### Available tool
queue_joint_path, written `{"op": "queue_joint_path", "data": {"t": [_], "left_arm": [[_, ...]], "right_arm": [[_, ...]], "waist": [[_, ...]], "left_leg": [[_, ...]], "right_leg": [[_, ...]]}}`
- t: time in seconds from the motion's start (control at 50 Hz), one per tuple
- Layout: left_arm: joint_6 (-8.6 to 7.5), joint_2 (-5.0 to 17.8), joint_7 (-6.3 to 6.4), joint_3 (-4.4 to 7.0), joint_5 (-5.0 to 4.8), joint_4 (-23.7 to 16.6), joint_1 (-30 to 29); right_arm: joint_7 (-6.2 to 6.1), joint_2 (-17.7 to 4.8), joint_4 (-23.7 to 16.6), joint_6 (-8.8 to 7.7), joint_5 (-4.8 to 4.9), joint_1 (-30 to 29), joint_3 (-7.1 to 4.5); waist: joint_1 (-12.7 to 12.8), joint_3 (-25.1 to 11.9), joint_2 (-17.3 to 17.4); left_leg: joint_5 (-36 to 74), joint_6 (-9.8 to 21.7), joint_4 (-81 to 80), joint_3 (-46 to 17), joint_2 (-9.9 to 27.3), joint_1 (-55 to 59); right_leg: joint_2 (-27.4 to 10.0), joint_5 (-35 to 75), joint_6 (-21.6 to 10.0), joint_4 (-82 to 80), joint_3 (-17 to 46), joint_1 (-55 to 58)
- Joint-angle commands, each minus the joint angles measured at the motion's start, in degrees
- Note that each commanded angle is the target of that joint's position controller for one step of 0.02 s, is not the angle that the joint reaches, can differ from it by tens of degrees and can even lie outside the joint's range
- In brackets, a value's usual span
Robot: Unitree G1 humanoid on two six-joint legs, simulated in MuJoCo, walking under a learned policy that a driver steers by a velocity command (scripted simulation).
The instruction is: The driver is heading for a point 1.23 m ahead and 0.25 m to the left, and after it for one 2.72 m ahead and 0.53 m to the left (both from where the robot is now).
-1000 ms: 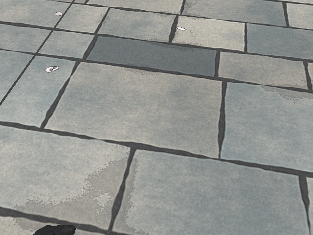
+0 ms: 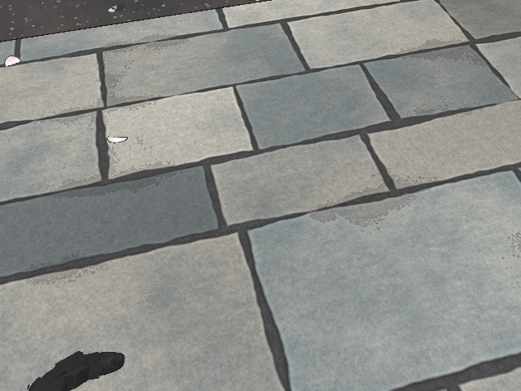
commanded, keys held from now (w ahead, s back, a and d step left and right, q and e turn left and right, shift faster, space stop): w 0.10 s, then w+q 0.56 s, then w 0.34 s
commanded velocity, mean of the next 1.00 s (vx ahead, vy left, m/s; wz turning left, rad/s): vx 0.50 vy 0.00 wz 0.26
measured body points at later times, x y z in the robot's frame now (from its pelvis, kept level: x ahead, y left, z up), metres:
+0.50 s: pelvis +0.27 +0.02 +0.01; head +0.30 +0.03 +0.46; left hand +0.26 +0.32 -0.12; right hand +0.50 -0.18 -0.09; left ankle +0.40 +0.16 -0.70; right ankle +0.11 -0.10 -0.72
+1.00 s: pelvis +0.56 +0.09 +0.01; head +0.58 +0.10 +0.46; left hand +0.68 +0.38 -0.07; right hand +0.69 -0.17 -0.10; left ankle +0.40 +0.15 -0.72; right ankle +0.74 +0.02 -0.71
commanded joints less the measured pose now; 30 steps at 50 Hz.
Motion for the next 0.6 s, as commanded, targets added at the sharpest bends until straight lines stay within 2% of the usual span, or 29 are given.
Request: {"op": "queue_joint_path", "data": {"t": [0.02,0.04,0.06,0.08,0.1,0.14,0.18,0.22,0.28,0.32,0.38,0.42,0.44,0.48,0.5,0.52,0.54,0.56,0.58,0.6], "left_arm": [[-0.22,14.9,1.02,4.74,0.08,1.3,23.7],[-0.78,12.3,0.77,3.82,0.39,1.9,21.0],[-1.05,10.6,0.81,3.30,0.19,1.8,17.6],[-1.17,8.6,0.74,2.71,0.42,1.7,14.0],[-1.42,6.8,0.65,2.12,1.00,1.3,11.7],[-2.30,6.4,0.67,2.20,1.06,1.6,10.3],[-3.26,7.4,0.92,2.58,1.10,2.9,10.5],[-3.57,7.6,1.46,2.76,1.46,4.3,11.7],[-3.64,8.0,1.97,2.82,1.45,5.5,12.2],[-3.58,8.6,2.25,2.98,1.23,6.4,13.2],[-2.91,9.2,2.51,3.31,0.75,8.3,15.7],[-2.09,9.6,2.68,3.58,0.33,9.2,16.5],[-1.62,10.0,2.85,3.74,0.10,9.5,16.4],[-0.74,11.7,3.50,4.18,-0.09,9.1,15.0],[-0.19,12.4,3.91,4.32,-0.09,8.9,14.4],[0.23,12.1,4.32,4.05,-0.17,8.6,13.7],[-0.20,10.2,4.65,3.12,0.76,7.4,14.6],[-2.07,1.7,3.35,0.34,2.33,4.7,20.7],[-4.39,6.5,2.34,0.97,0.15,4.5,14.4],[-5.58,8.7,1.82,1.53,-1.76,2.8,9.1]], "right_arm": [[0.61,-4.9,-5.4,-3.23,0.12,0.5,0.58],[0.89,-7.6,-7.1,-3.73,2.04,-4.6,-0.29],[0.62,-6.9,-7.7,-3.95,1.58,-7.1,0.07],[0.26,-6.7,-7.5,-3.78,0.29,-8.1,-0.10],[0.23,-6.7,-7.1,-3.07,-0.10,-6.9,-0.38],[0.47,-4.6,-5.8,-1.36,0.33,-4.0,-0.06],[0.23,-3.3,-6.2,-0.15,0.13,-5.7,0.25],[0.21,-2.9,-6.8,0.18,0.04,-8.6,0.33],[0.89,-2.5,-7.6,-0.13,0.25,-12.2,0.42],[1.46,-1.7,-8.9,-0.34,0.22,-15.8,0.82],[2.39,-1.0,-11.1,-0.41,0.24,-20.0,1.22],[3.11,-1.2,-12.7,-0.40,0.21,-21.8,1.23],[3.48,-1.5,-13.4,-0.40,0.18,-22.1,1.13],[3.90,-3.1,-14.1,-0.24,0.12,-19.5,0.28],[3.85,-4.8,-13.4,-0.05,0.09,-14.8,-0.68],[3.41,-7.6,-11.4,0.03,0.21,-6.1,-2.33],[2.30,-12.7,-9.8,0.49,0.24,3.2,-4.21],[2.11,-17.6,-10.0,0.16,0.74,2.6,-4.79],[2.08,-12.6,-10.8,-0.10,0.44,5.2,-3.44],[1.90,-10.0,-10.7,-0.37,0.06,3.1,-2.78]], "waist": [[11.3,-25.6,-9.7],[11.3,-16.9,-7.5],[9.5,-11.8,-5.1],[7.5,-8.3,-3.1],[5.2,-7.0,-3.7],[3.0,-6.4,-3.5],[2.7,-3.9,-2.4],[3.6,-1.9,-1.5],[5.0,-0.2,-1.8],[6.6,1.1,-1.6],[8.5,2.9,-1.2],[8.9,3.3,-1.4],[8.6,3.1,-1.9],[6.3,0.0,-4.1],[3.5,-3.3,-5.1],[-1.3,-7.9,-3.9],[-4.9,-14.1,2.2],[1.9,-19.8,16.4],[-3.1,-24.5,10.1],[-3.8,-16.4,7.7]], "left_leg": [[-7.7,2.3,42.0,-12.8,-5.1,-39.7],[-4.0,3.1,43.7,-13.0,-2.5,-45.0],[1.0,3.8,40.6,-12.3,0.0,-44.5],[4.6,3.8,36.7,-12.1,1.7,-41.9],[6.9,3.9,34.4,-12.7,3.0,-37.7],[9.5,3.4,31.8,-13.0,3.5,-34.2],[13.8,2.5,28.2,-13.5,3.6,-36.0],[20.2,2.0,23.1,-14.7,3.2,-38.8],[30.0,2.3,13.4,-14.4,1.2,-38.4],[33.6,2.7,8.0,-12.5,0.3,-37.6],[32.8,3.8,2.8,-11.0,-0.4,-39.4],[28.5,5.0,0.9,-9.7,-1.1,-40.7],[25.5,5.8,0.4,-8.6,-1.7,-40.4],[19.2,7.8,0.3,-5.0,-5.0,-34.3],[17.0,9.1,0.3,-3.2,-7.4,-27.7],[19.7,11.1,-2.9,-2.9,-9.9,-15.0],[21.7,15.0,-3.5,-15.4,-2.6,3.3],[13.1,26.5,-8.6,-48.1,11.6,23.1],[7.8,26.5,-15.3,-55.8,12.8,26.6],[11.5,23.7,-16.2,-47.1,11.1,21.3]], "right_leg": [[-21.8,-8.5,-17.0,-15.1,45.9,52.4],[-19.6,-5.2,-14.4,-15.3,36.5,47.2],[-16.9,-0.6,-12.5,-15.3,28.9,39.4],[-15.0,3.8,-11.4,-16.6,24.0,31.9],[-13.4,7.1,-10.7,-18.4,20.6,26.2],[-13.5,7.5,-11.3,-22.4,17.1,21.7],[-13.6,8.4,-11.2,-25.4,12.9,19.7],[-13.1,8.5,-10.2,-27.0,8.7,20.5],[-11.5,8.7,-7.5,-28.0,2.1,21.8],[-11.7,8.1,-6.5,-28.7,-0.6,23.1],[-13.3,9.5,-5.7,-27.4,-2.9,29.0],[-14.6,13.1,-5.0,-25.0,-3.9,33.5],[-15.2,17.5,-4.5,-23.0,-4.5,35.3],[-15.2,37.1,-2.9,-15.7,-6.5,37.1],[-14.5,46.3,-1.9,-8.5,-7.6,36.8],[-12.3,47.7,0.0,3.2,-9.5,32.6],[-9.9,31.1,2.5,20.9,-9.8,18.5],[2.8,-24.4,6.2,40.6,-3.8,-7.9],[2.5,-26.8,5.1,45.9,7.4,-14.8],[-0.3,-21.8,3.8,44.8,7.5,-19.0]]}}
